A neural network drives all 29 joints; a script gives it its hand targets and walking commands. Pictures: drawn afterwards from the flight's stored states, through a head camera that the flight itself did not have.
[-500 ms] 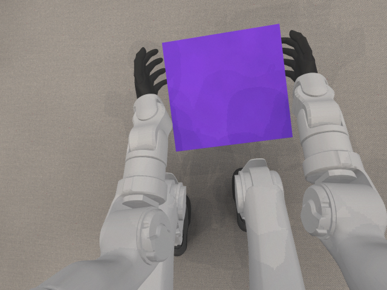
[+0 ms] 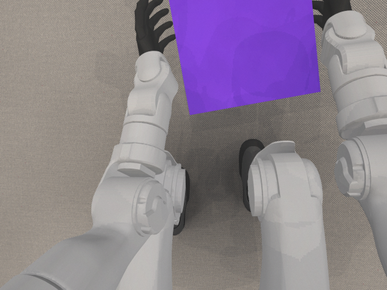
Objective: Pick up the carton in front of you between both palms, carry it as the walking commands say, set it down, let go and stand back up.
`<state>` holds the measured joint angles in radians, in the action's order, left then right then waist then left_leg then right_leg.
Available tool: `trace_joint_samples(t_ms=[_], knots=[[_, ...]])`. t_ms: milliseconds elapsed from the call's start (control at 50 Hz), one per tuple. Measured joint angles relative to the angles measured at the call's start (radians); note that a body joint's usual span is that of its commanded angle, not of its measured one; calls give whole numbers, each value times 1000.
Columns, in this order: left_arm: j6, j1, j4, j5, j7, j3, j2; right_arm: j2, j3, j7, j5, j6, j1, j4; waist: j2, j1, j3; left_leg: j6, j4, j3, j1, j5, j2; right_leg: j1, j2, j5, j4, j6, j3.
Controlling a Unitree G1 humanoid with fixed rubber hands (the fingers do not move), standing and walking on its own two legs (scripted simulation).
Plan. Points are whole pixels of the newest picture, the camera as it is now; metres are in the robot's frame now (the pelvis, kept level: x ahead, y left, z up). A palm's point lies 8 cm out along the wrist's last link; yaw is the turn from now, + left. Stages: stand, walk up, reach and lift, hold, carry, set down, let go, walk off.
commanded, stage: set down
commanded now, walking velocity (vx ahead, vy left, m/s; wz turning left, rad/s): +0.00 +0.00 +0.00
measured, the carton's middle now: (237, 56) +0.48 -0.11 -0.26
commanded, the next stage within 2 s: none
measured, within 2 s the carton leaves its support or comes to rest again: neither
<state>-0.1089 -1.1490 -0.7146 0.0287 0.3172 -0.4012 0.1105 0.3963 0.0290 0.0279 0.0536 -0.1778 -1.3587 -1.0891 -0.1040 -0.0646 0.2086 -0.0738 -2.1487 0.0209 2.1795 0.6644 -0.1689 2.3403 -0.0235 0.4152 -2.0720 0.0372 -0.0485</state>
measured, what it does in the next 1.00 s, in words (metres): stands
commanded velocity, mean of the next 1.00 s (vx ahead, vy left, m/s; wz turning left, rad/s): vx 0.00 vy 0.00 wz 0.00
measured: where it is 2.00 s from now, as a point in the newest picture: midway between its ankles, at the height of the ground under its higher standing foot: (213, 200)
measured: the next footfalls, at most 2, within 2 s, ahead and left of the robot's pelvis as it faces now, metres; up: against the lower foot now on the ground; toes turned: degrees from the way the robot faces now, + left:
none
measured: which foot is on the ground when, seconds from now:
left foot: down 0.00-1.00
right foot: down 0.00-1.00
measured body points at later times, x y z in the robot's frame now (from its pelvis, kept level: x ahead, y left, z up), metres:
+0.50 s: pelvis -0.01 +0.01 -0.02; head +0.32 -0.08 +0.27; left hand +0.51 +0.04 -0.16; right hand +0.51 -0.26 -0.17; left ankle +0.10 +0.12 -0.35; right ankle +0.14 -0.12 -0.35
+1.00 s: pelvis -0.01 +0.01 -0.02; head +0.34 -0.07 +0.25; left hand +0.52 +0.05 -0.19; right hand +0.51 -0.27 -0.20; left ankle +0.10 +0.12 -0.35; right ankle +0.14 -0.12 -0.35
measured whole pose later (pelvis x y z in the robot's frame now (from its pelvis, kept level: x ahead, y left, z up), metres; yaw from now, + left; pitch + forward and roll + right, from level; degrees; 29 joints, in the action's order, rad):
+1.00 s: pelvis -0.01 +0.01 -0.02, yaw +1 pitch +34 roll +4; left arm -0.08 -1.33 -1.00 -0.07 0.13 -0.37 -0.01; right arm 0.48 0.17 -0.13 0.01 -0.06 -1.47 -1.32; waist -0.11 -0.07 0.35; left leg -0.08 -2.22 0.03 2.18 0.65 -0.22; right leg 2.32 -0.06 0.42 -2.15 0.03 -0.06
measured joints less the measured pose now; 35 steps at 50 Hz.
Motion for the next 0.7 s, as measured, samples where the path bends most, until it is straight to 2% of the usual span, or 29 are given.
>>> trace_joint_samples(t_ms=[200, 460, 700], knots=[[7, -50, -92, -60, -60, -58, -12, 12, -10, -9, 2, 25, -58, -114, -18, 1, 11, -2, -20, -1, 8, -17, -13, -1, -10, -11, -17, 2, 1], [0, -112, -151, -109, -123, -97, -36, 38, 39, -73, -30, 40, -119, -193, -22, -5, 49, -3, -43, -1, 28, -49, -35, 0, -30, -27, -36, 0, -1], [2, -154, -200, -151, -176, -105, -57, 62, 104, -132, -76, 43, -137, -210, -21, -2, 68, 3, -53, 5, 31, -52, -42, -2, -34, -23, -47, -2, -7]])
